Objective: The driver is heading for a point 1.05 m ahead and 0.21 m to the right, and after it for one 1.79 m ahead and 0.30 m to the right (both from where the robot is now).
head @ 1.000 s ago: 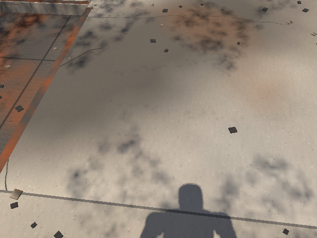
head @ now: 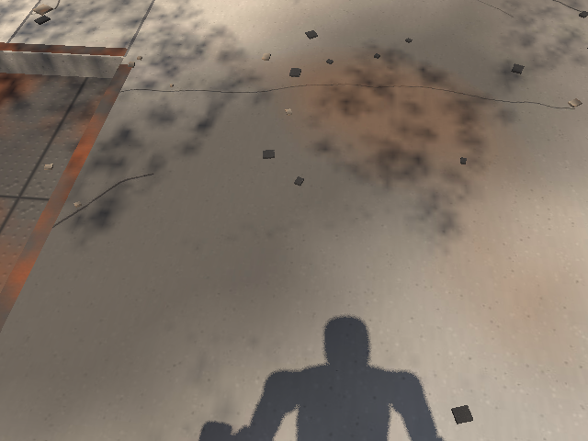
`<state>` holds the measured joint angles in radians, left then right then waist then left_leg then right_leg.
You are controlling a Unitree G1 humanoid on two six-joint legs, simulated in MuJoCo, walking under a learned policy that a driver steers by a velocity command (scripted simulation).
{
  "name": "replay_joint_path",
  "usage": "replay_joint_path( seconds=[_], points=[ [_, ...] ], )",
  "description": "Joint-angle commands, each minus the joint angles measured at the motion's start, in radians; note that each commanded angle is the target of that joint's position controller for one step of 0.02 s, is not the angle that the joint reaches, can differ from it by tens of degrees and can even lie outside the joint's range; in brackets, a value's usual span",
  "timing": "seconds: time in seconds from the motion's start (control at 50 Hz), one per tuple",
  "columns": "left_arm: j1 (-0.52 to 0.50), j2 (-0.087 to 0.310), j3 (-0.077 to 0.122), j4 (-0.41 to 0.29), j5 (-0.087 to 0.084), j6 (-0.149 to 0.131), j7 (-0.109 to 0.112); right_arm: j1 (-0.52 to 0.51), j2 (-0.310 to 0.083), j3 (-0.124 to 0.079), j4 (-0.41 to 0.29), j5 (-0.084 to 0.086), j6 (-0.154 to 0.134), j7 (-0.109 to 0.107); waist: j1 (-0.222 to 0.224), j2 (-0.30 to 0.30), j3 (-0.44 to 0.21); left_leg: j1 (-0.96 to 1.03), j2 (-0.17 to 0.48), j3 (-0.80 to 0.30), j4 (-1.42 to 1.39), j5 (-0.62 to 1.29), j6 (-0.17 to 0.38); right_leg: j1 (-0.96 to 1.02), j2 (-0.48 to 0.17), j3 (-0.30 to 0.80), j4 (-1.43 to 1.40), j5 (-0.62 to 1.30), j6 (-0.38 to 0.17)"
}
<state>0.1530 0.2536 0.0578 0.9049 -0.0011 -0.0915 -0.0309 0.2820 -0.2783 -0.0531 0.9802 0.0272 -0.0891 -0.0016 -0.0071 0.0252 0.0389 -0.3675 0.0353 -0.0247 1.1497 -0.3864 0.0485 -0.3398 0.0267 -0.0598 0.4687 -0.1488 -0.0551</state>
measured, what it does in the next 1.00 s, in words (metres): walks ahead: left foot, then right foot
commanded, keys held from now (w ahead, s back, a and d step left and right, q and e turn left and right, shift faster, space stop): w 0.42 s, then no key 0.12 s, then e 0.24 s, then w+e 0.22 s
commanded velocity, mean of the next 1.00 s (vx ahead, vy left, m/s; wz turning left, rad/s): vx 0.36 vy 0.00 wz -0.15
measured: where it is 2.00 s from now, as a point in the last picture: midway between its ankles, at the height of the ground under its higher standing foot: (367, 279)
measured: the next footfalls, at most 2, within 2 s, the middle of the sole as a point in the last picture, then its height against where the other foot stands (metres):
left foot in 0.42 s outside the picture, level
right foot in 0.96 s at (354, 434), level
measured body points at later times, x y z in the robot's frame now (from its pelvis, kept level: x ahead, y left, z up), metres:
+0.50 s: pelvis +0.29 +0.06 -0.01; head +0.32 +0.07 +0.44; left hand +0.28 +0.33 -0.16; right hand +0.46 -0.20 -0.11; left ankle +0.38 +0.15 -0.74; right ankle +0.12 -0.08 -0.65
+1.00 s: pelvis +0.45 +0.02 -0.01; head +0.48 -0.01 +0.44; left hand +0.64 +0.27 -0.11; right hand +0.50 -0.28 -0.14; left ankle +0.39 +0.15 -0.72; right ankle +0.45 -0.07 -0.74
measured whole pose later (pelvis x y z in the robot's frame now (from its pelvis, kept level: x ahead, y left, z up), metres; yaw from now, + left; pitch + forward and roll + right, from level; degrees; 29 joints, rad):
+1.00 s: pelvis +0.45 +0.02 -0.01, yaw -11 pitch +2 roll +1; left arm 0.12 0.27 0.09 0.84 -0.02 -0.01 -0.02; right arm 0.14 -0.31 -0.08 0.93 0.00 -0.02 -0.03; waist 0.01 0.03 0.03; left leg -0.22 0.07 0.17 0.70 -0.44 0.00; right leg -0.35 -0.01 -0.06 0.58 -0.27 -0.07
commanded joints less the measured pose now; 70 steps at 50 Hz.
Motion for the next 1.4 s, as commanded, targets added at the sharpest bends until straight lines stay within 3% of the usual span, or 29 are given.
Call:
replay_joint_path(
  seconds=[0.02,0.12,0.2,0.28,0.34,0.38,0.4,0.42,0.44,0.46,0.48,0.52,0.56,0.62,0.72,0.88,0.94,0.96,0.98,1.0,1.02,1.04,1.08,1.1,1.14,1.24,1.3,1.36,1.4],
  points=[
    [0.036,0.093,0.016,-0.028,0.013,-0.015,0.000,-0.011,-0.084,-0.026,-0.063,-0.005,-0.007,-0.005,0.007,-0.102,-0.076,-0.234,0.111,-0.052,-0.009,0.106,0.001,0.240,-0.266,0.334,-0.292,0.056,-0.168],
    [0.106,0.145,0.027,0.010,0.003,-0.016,0.022,-0.127,-0.059,-0.025,-0.106,-0.023,0.016,-0.008,0.014,-0.069,-0.009,-0.325,0.124,-0.030,-0.247,0.286,-0.046,0.213,-0.250,0.215,-0.361,0.175,-0.177],
    [0.161,0.149,0.025,0.033,-0.006,-0.009,0.033,-0.262,-0.032,-0.012,-0.142,-0.018,0.006,0.006,0.053,-0.078,0.020,-0.264,0.079,0.019,-0.493,0.486,-0.048,0.207,-0.199,0.115,-0.375,0.184,-0.138],
    [0.239,0.156,0.029,0.075,-0.014,0.007,0.037,-0.370,-0.035,-0.003,-0.179,-0.008,0.000,0.026,0.085,-0.076,0.051,-0.280,0.055,0.023,-0.605,0.487,-0.032,0.327,-0.243,0.110,-0.344,0.187,-0.136],
    [0.242,0.172,0.038,0.088,-0.018,0.025,0.043,-0.380,-0.061,-0.008,-0.199,-0.006,-0.008,0.043,0.059,-0.088,0.042,-0.269,0.042,0.017,-0.647,0.387,0.003,0.433,-0.293,0.121,-0.272,0.292,-0.117],
    [0.208,0.187,0.044,0.080,-0.018,0.035,0.046,-0.270,-0.104,-0.028,-0.173,-0.008,-0.010,0.043,-0.011,-0.116,-0.031,-0.092,-0.009,0.061,-0.659,0.320,0.034,0.449,-0.282,0.101,-0.140,0.565,-0.093],
    [0.196,0.169,0.037,0.075,-0.015,0.042,0.046,-0.112,-0.143,-0.052,-0.122,-0.010,-0.009,0.037,-0.086,-0.103,-0.123,0.120,-0.036,0.083,-0.670,0.335,0.062,0.401,-0.232,0.064,0.039,0.651,-0.068],
    [0.208,0.136,0.020,0.053,0.001,0.043,0.048,0.073,-0.209,-0.073,-0.079,-0.023,-0.007,0.028,-0.143,-0.019,-0.266,0.435,0.109,-0.081,-0.630,0.347,0.119,0.199,-0.175,0.027,0.330,0.428,-0.036],
    [0.332,0.000,-0.019,0.047,0.006,0.022,0.036,0.135,-0.287,-0.089,-0.057,-0.031,-0.001,0.028,-0.075,0.245,-0.395,0.771,0.348,-0.561,-0.730,0.253,0.295,-0.208,0.030,0.029,0.707,-0.207,0.044],
    [0.285,0.081,-0.003,0.063,-0.012,-0.002,0.033,0.108,-0.190,-0.059,-0.067,-0.023,-0.001,0.029,-0.102,0.187,-0.404,0.759,0.357,-0.658,-0.815,0.315,0.293,-0.306,0.024,0.176,0.845,-0.446,0.041],
    [0.202,0.145,0.015,0.038,-0.037,-0.018,0.032,0.013,-0.150,-0.044,-0.085,-0.025,-0.006,0.026,-0.088,0.143,-0.260,0.626,0.328,-0.483,-0.804,0.499,0.252,-0.354,-0.020,0.179,0.885,-0.408,0.032],
    [0.131,0.136,0.022,0.033,-0.022,-0.012,0.048,-0.116,-0.087,-0.025,-0.104,-0.035,-0.012,0.029,-0.025,0.010,-0.133,0.355,0.251,-0.235,-0.816,0.809,0.207,-0.276,-0.102,0.130,0.777,-0.300,0.045],
    [0.173,0.095,0.024,0.047,-0.017,0.021,0.054,-0.143,-0.054,-0.013,-0.089,-0.051,-0.017,0.031,0.029,0.041,-0.125,0.225,0.218,-0.141,-0.859,0.879,0.187,-0.148,-0.129,0.134,0.689,-0.256,0.049],
    [0.168,0.053,0.018,0.040,-0.015,0.057,0.061,-0.164,-0.081,-0.015,-0.065,-0.061,-0.022,0.016,0.060,0.055,-0.110,0.143,0.204,-0.024,-0.898,0.938,0.194,-0.102,-0.122,0.135,0.520,-0.168,0.068],
    [0.031,0.081,0.021,-0.029,-0.012,0.073,0.045,-0.162,-0.146,-0.032,-0.055,-0.046,0.017,-0.028,0.020,0.055,-0.109,0.190,0.200,0.074,-0.927,0.802,0.175,-0.102,-0.116,0.084,0.315,0.033,0.073],
    [-0.115,0.096,0.036,-0.128,-0.021,0.100,0.014,-0.106,-0.180,-0.055,-0.061,-0.016,0.065,-0.042,-0.027,0.044,-0.025,0.357,0.316,0.004,-0.902,0.295,0.158,-0.219,-0.118,0.045,0.219,-0.188,0.019],
    [-0.021,0.091,0.046,-0.104,-0.025,0.082,0.000,-0.141,-0.189,-0.063,-0.087,-0.003,0.070,-0.041,0.039,0.034,-0.055,0.329,0.266,0.083,-0.745,0.420,0.093,-0.026,-0.048,-0.038,0.033,-0.128,-0.030],
    [0.105,0.147,0.075,-0.062,-0.028,0.078,0.008,-0.149,-0.160,-0.057,-0.097,-0.009,0.066,-0.039,0.085,-0.020,-0.123,0.228,0.197,0.162,-0.544,0.501,0.046,0.185,-0.035,0.009,-0.018,-0.084,-0.072],
    [0.234,0.280,0.115,-0.036,-0.028,0.074,0.025,-0.206,-0.099,-0.038,-0.157,-0.033,0.052,-0.031,0.107,-0.234,-0.177,-0.082,0.067,0.250,-0.180,0.337,-0.037,0.428,-0.239,0.379,-0.080,0.002,-0.200],
    [0.275,0.305,0.111,-0.046,-0.018,0.056,0.018,-0.260,-0.055,-0.020,-0.200,-0.045,0.021,-0.017,0.110,-0.336,-0.210,-0.424,-0.102,0.095,-0.002,-0.230,-0.065,0.610,-0.372,0.765,-0.190,-0.009,-0.341],
    [0.253,0.219,0.084,-0.058,-0.012,0.040,0.016,-0.285,-0.106,-0.032,-0.196,-0.017,-0.010,0.008,0.113,-0.201,-0.184,-0.521,-0.032,-0.024,0.080,-0.211,-0.048,0.628,-0.365,0.689,-0.191,-0.022,-0.320],
    [0.204,0.176,0.074,-0.074,-0.019,0.029,0.019,-0.277,-0.126,-0.036,-0.186,0.000,-0.029,0.025,0.085,-0.160,-0.140,-0.525,0.008,-0.032,0.043,-0.110,-0.028,0.571,-0.328,0.573,-0.187,-0.002,-0.274],
    [0.122,0.146,0.062,-0.101,-0.031,0.027,0.028,-0.282,-0.146,-0.049,-0.161,-0.022,-0.035,0.021,0.039,-0.082,-0.062,-0.436,0.058,-0.019,-0.115,0.032,-0.040,0.410,-0.275,0.436,-0.219,0.099,-0.213],
    [0.111,0.135,0.055,-0.109,-0.022,0.027,0.034,-0.287,-0.137,-0.050,-0.160,-0.026,-0.029,0.020,0.024,-0.091,-0.058,-0.375,0.057,-0.014,-0.164,0.089,-0.053,0.352,-0.251,0.404,-0.237,0.148,-0.203],
    [0.125,0.174,0.064,-0.115,-0.016,0.026,0.048,-0.310,-0.103,-0.043,-0.168,-0.030,-0.021,0.016,0.021,-0.088,-0.051,-0.325,0.028,0.006,-0.269,0.185,-0.082,0.299,-0.219,0.352,-0.256,0.220,-0.196],
    [0.185,0.196,0.073,-0.106,-0.018,0.029,0.059,-0.432,-0.055,-0.020,-0.215,-0.017,-0.018,0.021,0.068,-0.134,-0.002,-0.184,-0.033,0.018,-0.585,0.401,-0.095,0.174,-0.164,0.295,-0.265,0.116,-0.147],
    [0.213,0.186,0.073,-0.096,-0.025,0.032,0.058,-0.440,-0.087,-0.024,-0.232,-0.008,-0.025,0.026,0.071,-0.141,0.003,-0.136,-0.030,-0.016,-0.650,0.422,-0.085,0.197,-0.193,0.351,-0.233,0.069,-0.130],
    [0.197,0.186,0.076,-0.104,-0.024,0.042,0.063,-0.363,-0.133,-0.039,-0.220,-0.009,-0.040,0.028,0.028,-0.170,-0.015,-0.050,-0.029,-0.021,-0.679,0.336,-0.057,0.245,-0.219,0.406,-0.152,0.127,-0.111],
    [0.183,0.131,0.055,-0.119,-0.010,0.044,0.061,-0.152,-0.184,-0.066,-0.162,-0.026,-0.050,0.023,-0.065,-0.155,-0.145,0.236,-0.005,-0.017,-0.696,0.328,0.003,0.209,-0.135,0.344,0.082,0.280,-0.067]
  ],
)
